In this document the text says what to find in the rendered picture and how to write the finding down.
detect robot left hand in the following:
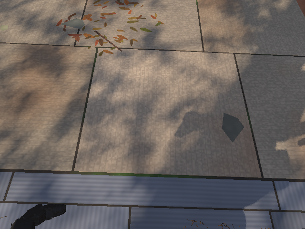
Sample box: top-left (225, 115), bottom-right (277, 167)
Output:
top-left (10, 203), bottom-right (67, 229)

